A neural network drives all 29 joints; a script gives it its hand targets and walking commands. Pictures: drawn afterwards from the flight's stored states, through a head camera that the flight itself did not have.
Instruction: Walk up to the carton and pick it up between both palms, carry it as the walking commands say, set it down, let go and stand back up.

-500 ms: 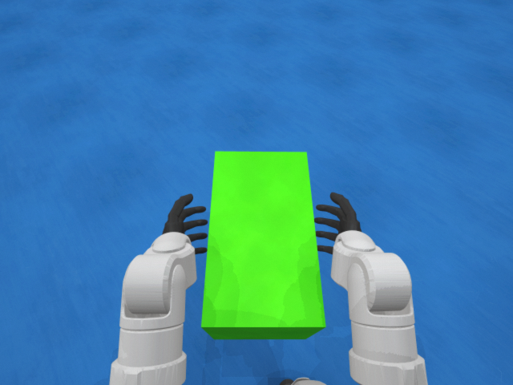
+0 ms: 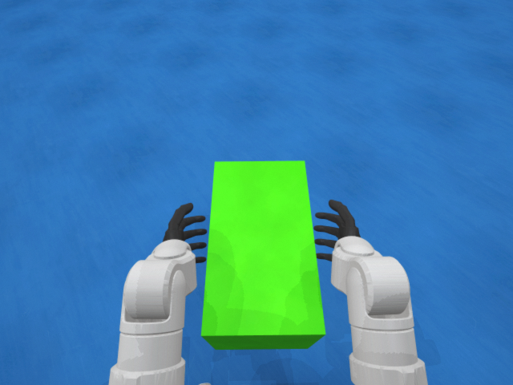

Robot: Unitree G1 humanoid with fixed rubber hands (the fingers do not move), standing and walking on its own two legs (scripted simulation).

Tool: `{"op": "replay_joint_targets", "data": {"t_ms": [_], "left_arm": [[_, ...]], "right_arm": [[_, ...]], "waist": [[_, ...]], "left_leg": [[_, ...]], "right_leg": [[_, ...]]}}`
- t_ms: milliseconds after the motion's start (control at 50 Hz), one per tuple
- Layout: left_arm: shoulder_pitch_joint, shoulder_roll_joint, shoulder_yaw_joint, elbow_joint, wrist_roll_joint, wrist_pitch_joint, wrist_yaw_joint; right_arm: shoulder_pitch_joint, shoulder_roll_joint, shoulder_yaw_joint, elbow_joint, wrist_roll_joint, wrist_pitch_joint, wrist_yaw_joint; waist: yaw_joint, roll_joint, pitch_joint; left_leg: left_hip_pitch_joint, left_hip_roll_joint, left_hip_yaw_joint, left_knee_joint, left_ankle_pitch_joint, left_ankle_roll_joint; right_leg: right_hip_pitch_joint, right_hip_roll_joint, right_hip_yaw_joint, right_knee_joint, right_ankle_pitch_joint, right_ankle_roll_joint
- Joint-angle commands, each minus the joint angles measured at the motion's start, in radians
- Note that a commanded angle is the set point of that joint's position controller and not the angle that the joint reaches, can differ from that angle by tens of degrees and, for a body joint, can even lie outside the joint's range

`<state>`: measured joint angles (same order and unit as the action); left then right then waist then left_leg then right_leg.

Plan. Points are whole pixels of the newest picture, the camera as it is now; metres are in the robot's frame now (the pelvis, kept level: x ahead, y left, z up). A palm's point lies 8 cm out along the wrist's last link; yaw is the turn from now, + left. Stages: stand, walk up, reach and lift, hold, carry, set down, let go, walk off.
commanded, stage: carry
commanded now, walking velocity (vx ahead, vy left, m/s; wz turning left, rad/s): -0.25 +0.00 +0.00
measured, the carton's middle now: (260, 254) +0.34 -0.02 -0.02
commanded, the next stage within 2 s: none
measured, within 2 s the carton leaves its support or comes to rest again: neither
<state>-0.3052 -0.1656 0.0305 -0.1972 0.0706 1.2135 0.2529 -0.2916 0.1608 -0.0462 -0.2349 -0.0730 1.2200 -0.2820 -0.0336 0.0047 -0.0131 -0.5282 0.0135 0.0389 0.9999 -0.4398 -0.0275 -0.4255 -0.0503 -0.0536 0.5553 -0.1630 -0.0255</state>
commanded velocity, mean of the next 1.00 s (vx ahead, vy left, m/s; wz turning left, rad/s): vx -0.25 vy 0.00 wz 0.00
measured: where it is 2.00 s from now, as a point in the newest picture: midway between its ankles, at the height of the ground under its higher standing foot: outside the picture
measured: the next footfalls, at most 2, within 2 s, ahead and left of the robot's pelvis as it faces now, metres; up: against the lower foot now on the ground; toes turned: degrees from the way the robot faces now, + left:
left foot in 0.14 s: -0.06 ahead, +0.13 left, +0.00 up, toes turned +4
right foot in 0.46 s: -0.14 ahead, -0.14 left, +0.00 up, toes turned -4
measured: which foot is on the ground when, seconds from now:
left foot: up 0.00-0.12, down 0.14-0.48, up 0.50-0.76, down 0.78-1.00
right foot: down 0.00-0.18, up 0.20-0.44, down 0.46-0.82, up 0.84-1.00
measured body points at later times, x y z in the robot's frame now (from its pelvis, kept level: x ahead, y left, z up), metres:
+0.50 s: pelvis -0.20 -0.02 -0.01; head -0.19 -0.04 +0.44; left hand +0.10 +0.12 +0.09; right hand +0.12 -0.13 +0.08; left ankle -0.10 +0.12 -0.73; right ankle -0.18 -0.14 -0.74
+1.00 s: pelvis -0.40 -0.03 +0.00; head -0.39 -0.02 +0.45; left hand -0.11 +0.12 +0.09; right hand -0.08 -0.13 +0.09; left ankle -0.35 +0.09 -0.73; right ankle -0.37 -0.16 -0.68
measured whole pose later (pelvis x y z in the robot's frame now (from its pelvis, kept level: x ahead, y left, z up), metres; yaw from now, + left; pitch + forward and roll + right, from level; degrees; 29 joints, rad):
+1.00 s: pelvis -0.40 -0.03 +0.00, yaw +2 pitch +2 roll -2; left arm -0.30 -0.16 0.03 -0.25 0.06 1.23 0.28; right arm -0.32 0.17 -0.05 -0.20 -0.10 1.20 -0.26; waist 0.06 0.02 -0.03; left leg -0.38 0.07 0.02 0.54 -0.20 -0.01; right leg -0.54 0.01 -0.05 0.95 -0.43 0.04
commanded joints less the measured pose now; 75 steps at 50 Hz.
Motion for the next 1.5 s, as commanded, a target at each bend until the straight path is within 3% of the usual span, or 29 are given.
{"op": "replay_joint_targets", "data": {"t_ms": [0,80,120,140,160,180,220,260,320,420,440,460,480,540,640,740,760,800,840,900,1060,1100,1120,1160,1200,1380,1400,1440,1480], "left_arm": [[-0.316,-1.035,-0.382,-0.181,-0.263,-0.072,-0.194],[-0.252,-1.009,-0.370,-0.140,-0.230,-0.061,-0.177],[-0.245,-1.013,-0.379,-0.111,-0.226,-0.054,-0.174],[-0.249,-1.022,-0.384,-0.099,-0.228,-0.053,-0.175],[-0.296,-1.023,-0.439,-0.144,-0.254,-0.046,-0.186],[-0.363,-1.047,-0.453,-0.172,-0.268,-0.053,-0.188],[-0.404,-1.098,-0.483,-0.180,-0.303,-0.061,-0.197],[-0.429,-1.097,-0.516,-0.200,-0.340,-0.060,-0.203],[-0.424,-1.078,-0.529,-0.200,-0.359,-0.047,-0.203],[-0.355,-1.042,-0.489,-0.143,-0.348,-0.026,-0.203],[-0.346,-1.037,-0.476,-0.126,-0.345,-0.023,-0.207],[-0.328,-1.026,-0.466,-0.115,-0.346,-0.020,-0.214],[-0.337,-1.027,-0.459,-0.100,-0.333,-0.033,-0.218],[-0.350,-1.064,-0.435,-0.169,-0.314,-0.053,-0.220],[-0.315,-1.037,-0.376,-0.181,-0.258,-0.077,-0.195],[-0.245,-1.015,-0.380,-0.125,-0.230,-0.060,-0.179],[-0.248,-1.021,-0.387,-0.112,-0.231,-0.058,-0.179],[-0.316,-1.031,-0.450,-0.162,-0.264,-0.052,-0.191],[-0.395,-1.081,-0.476,-0.184,-0.297,-0.061,-0.198],[-0.441,-1.100,-0.526,-0.208,-0.350,-0.061,-0.208],[-0.353,-1.047,-0.486,-0.138,-0.344,-0.029,-0.204],[-0.330,-1.035,-0.462,-0.108,-0.340,-0.024,-0.215],[-0.336,-1.034,-0.452,-0.094,-0.328,-0.037,-0.219],[-0.339,-1.065,-0.440,-0.142,-0.323,-0.046,-0.222],[-0.342,-1.072,-0.410,-0.159,-0.291,-0.063,-0.218],[-0.247,-1.018,-0.379,-0.125,-0.231,-0.062,-0.183],[-0.253,-1.023,-0.386,-0.113,-0.232,-0.060,-0.184],[-0.323,-1.033,-0.446,-0.159,-0.262,-0.056,-0.196],[-0.411,-1.084,-0.482,-0.188,-0.298,-0.064,-0.204]], "right_arm": [[-0.441,1.095,0.547,-0.161,0.368,-0.055,0.225],[-0.389,1.084,0.544,-0.116,0.369,-0.038,0.232],[-0.364,1.082,0.525,-0.079,0.351,-0.035,0.239],[-0.370,1.080,0.515,-0.069,0.344,-0.035,0.245],[-0.327,1.087,0.485,-0.047,0.327,-0.043,0.248],[-0.369,1.097,0.485,-0.094,0.333,-0.051,0.253],[-0.371,1.102,0.472,-0.133,0.316,-0.060,0.251],[-0.358,1.072,0.441,-0.141,0.297,-0.066,0.241],[-0.314,1.043,0.392,-0.115,0.257,-0.069,0.219],[-0.229,1.027,0.371,-0.047,0.216,-0.055,0.195],[-0.221,1.025,0.374,-0.035,0.213,-0.054,0.191],[-0.218,1.026,0.378,-0.033,0.210,-0.051,0.187],[-0.261,1.016,0.395,-0.065,0.213,-0.051,0.193],[-0.371,1.101,0.489,-0.107,0.297,-0.059,0.212],[-0.444,1.101,0.556,-0.160,0.375,-0.059,0.228],[-0.361,1.085,0.535,-0.095,0.356,-0.040,0.236],[-0.358,1.087,0.525,-0.079,0.348,-0.040,0.242],[-0.326,1.092,0.488,-0.058,0.324,-0.049,0.249],[-0.348,1.103,0.475,-0.110,0.314,-0.061,0.251],[-0.339,1.076,0.433,-0.130,0.286,-0.070,0.239],[-0.234,1.032,0.375,-0.045,0.219,-0.059,0.197],[-0.228,1.032,0.382,-0.029,0.215,-0.056,0.191],[-0.268,1.022,0.401,-0.062,0.218,-0.056,0.198],[-0.342,1.076,0.462,-0.088,0.274,-0.059,0.205],[-0.404,1.115,0.516,-0.121,0.321,-0.069,0.221],[-0.363,1.084,0.537,-0.097,0.353,-0.046,0.235],[-0.362,1.086,0.526,-0.080,0.344,-0.046,0.240],[-0.334,1.090,0.490,-0.062,0.320,-0.056,0.249],[-0.359,1.103,0.476,-0.106,0.310,-0.069,0.251]], "waist": [[0.050,-0.182,-0.373],[0.053,-0.201,-0.424],[0.041,-0.147,-0.422],[0.047,-0.027,-0.408],[0.023,0.286,-0.329],[0.024,0.293,-0.274],[0.025,0.132,-0.300],[0.027,0.127,-0.315],[0.026,0.191,-0.365],[0.027,0.190,-0.399],[0.026,0.129,-0.393],[0.025,-0.049,-0.393],[0.031,-0.357,-0.385],[0.037,-0.152,-0.383],[0.051,-0.183,-0.381],[0.043,-0.174,-0.440],[0.042,-0.128,-0.429],[0.024,0.289,-0.323],[0.022,0.204,-0.302],[0.024,0.136,-0.318],[0.026,0.189,-0.403],[0.024,-0.022,-0.395],[0.030,-0.334,-0.383],[0.039,-0.227,-0.386],[0.040,-0.157,-0.376],[0.044,-0.177,-0.448],[0.042,-0.133,-0.437],[0.021,0.273,-0.328],[0.025,0.178,-0.295]], "left_leg": [[0.062,0.005,0.000,-0.050,-0.037,-0.016],[0.152,-0.011,0.017,-0.348,-0.067,0.003],[0.288,0.030,0.005,-0.624,0.070,0.012],[0.371,0.130,-0.117,-0.680,0.058,0.026],[0.291,0.315,-0.364,-0.713,0.132,0.107],[0.245,0.383,-0.365,-0.715,0.378,0.165],[0.244,0.350,-0.230,-0.643,0.635,0.180],[0.303,0.288,-0.131,-0.595,0.647,0.157],[0.421,0.267,-0.107,-0.542,0.790,0.134],[0.391,0.258,-0.142,-0.512,0.660,0.099],[0.311,0.222,-0.130,-0.472,0.567,0.065],[0.179,0.160,-0.090,-0.388,0.325,0.031],[0.027,0.038,0.041,-0.261,-0.039,-0.020],[0.042,0.007,-0.045,0.109,-0.065,0.017],[0.059,0.003,0.002,-0.062,-0.045,-0.016],[0.218,-0.003,0.037,-0.522,0.029,0.002],[0.303,0.054,-0.023,-0.626,0.085,0.010],[0.286,0.330,-0.361,-0.699,0.212,0.118],[0.250,0.386,-0.307,-0.660,0.630,0.192],[0.315,0.289,-0.136,-0.590,0.670,0.164],[0.395,0.260,-0.147,-0.524,0.643,0.103],[0.195,0.170,-0.097,-0.412,0.345,0.035],[0.031,0.042,0.035,-0.296,-0.005,-0.019],[0.038,-0.005,-0.029,0.043,-0.127,0.007],[0.023,0.014,-0.040,0.109,-0.025,0.020],[0.214,-0.007,0.043,-0.497,0.010,0.002],[0.299,0.040,-0.003,-0.624,0.068,0.008],[0.278,0.320,-0.376,-0.746,0.012,0.109],[0.212,0.353,-0.289,-0.723,0.276,0.154]], "right_leg": [[0.243,-0.221,0.174,-0.210,0.038,-0.088],[0.321,-0.235,0.232,-0.222,0.055,-0.085],[0.253,-0.194,0.194,-0.187,-0.007,-0.015],[0.137,-0.147,0.155,-0.118,-0.098,0.024],[-0.053,-0.031,0.017,0.006,-0.226,0.076],[-0.089,0.017,-0.033,0.240,-0.337,0.081],[-0.088,0.031,0.036,0.512,-0.315,0.056],[-0.148,0.048,0.042,0.567,-0.261,0.058],[-0.144,0.049,0.002,0.392,-0.287,0.068],[0.096,0.033,-0.023,-0.109,-0.128,0.060],[0.186,-0.027,0.053,-0.177,-0.081,0.047],[0.281,-0.177,0.217,-0.210,0.124,0.025],[0.275,-0.375,0.395,-0.203,0.427,-0.081],[0.188,-0.269,0.199,-0.156,0.345,-0.114],[0.264,-0.220,0.178,-0.198,0.079,-0.093],[0.329,-0.215,0.216,-0.183,0.099,-0.059],[0.244,-0.190,0.201,-0.155,0.023,-0.019],[-0.062,-0.018,0.008,0.047,-0.231,0.072],[-0.086,0.023,0.013,0.414,-0.356,0.060],[-0.152,0.048,0.038,0.550,-0.267,0.055],[0.091,0.037,-0.028,-0.100,-0.133,0.058],[0.277,-0.157,0.194,-0.214,0.072,0.024],[0.280,-0.360,0.386,-0.210,0.372,-0.075],[0.226,-0.321,0.286,-0.166,0.476,-0.130],[0.209,-0.242,0.160,-0.149,0.286,-0.107],[0.332,-0.216,0.217,-0.189,0.063,-0.064],[0.253,-0.187,0.202,-0.170,-0.067,-0.022],[-0.048,-0.018,0.016,0.034,-0.256,0.075],[-0.028,-0.001,0.018,0.286,-0.279,0.063]]}}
